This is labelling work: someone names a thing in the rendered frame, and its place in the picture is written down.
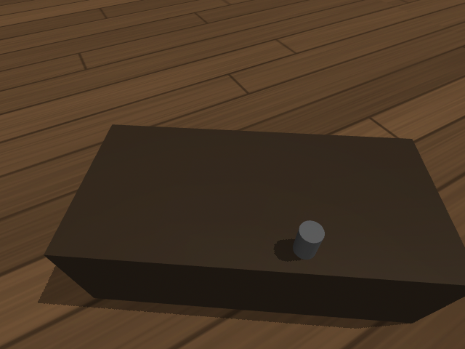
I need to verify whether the can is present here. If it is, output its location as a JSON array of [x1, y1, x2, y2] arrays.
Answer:
[[293, 220, 325, 260]]

